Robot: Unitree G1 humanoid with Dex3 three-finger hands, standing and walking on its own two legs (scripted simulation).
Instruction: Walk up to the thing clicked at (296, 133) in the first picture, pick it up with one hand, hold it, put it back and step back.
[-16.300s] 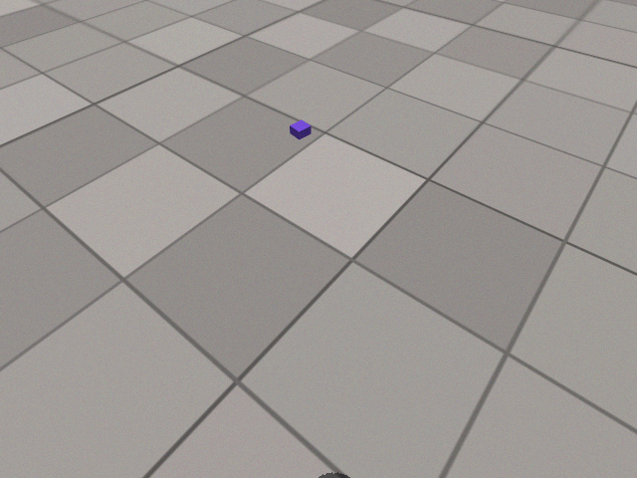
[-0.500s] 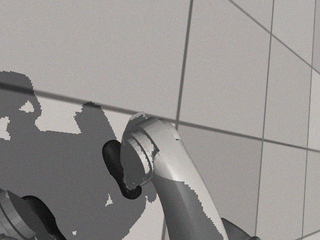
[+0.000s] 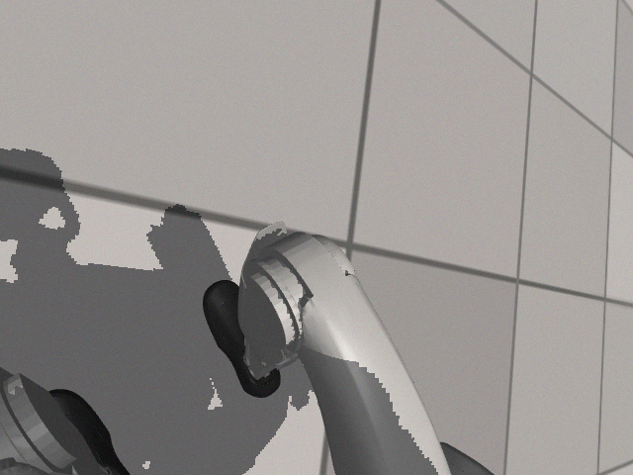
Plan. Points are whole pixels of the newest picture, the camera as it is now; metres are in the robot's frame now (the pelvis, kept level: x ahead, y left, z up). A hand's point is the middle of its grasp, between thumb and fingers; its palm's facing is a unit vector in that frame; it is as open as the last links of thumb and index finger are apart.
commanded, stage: close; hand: left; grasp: from above
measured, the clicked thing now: out of the picture +0.46 +0.36 -0.30
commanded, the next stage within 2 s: settle in 0.04 s
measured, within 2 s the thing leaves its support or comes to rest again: leaves its support in 0.50 s
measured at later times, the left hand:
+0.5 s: hand out of the picture +0.46 +0.35 -0.26, palm faces -0.17 -0.42 -0.89, open 10.8 cm
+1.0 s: hand out of the picture +0.45 +0.37 -0.18, palm faces -0.18 -0.39 -0.90, open 10.7 cm
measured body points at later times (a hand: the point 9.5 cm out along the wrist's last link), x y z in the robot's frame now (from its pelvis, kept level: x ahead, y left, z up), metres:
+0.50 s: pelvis +0.00 +0.00 +0.00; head +0.31 +0.12 +0.29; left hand +0.47 +0.36 -0.21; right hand +0.00 -0.24 -0.03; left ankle +0.06 +0.12 -0.29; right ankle +0.13 -0.12 -0.29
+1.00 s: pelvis +0.00 -0.01 +0.00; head +0.26 +0.10 +0.35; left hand +0.46 +0.38 -0.13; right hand +0.03 -0.25 -0.07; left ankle +0.06 +0.12 -0.29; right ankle +0.13 -0.12 -0.29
